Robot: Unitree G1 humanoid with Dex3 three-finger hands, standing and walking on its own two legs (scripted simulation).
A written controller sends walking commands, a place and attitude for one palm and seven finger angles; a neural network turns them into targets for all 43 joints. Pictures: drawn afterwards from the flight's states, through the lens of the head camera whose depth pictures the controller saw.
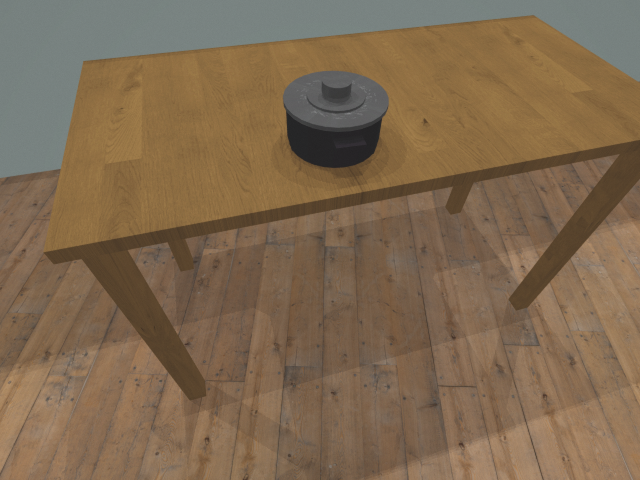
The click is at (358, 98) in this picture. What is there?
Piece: lid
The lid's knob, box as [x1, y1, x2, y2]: [322, 73, 351, 98]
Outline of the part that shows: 322,78 322,92 325,95 333,98 340,98 349,94 351,79 348,76 341,73 330,73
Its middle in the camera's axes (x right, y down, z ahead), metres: +0.03 -0.26 +0.66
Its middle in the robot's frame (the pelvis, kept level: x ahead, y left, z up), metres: +0.70 +0.02 +0.13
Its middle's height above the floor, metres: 0.90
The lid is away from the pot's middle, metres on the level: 0.00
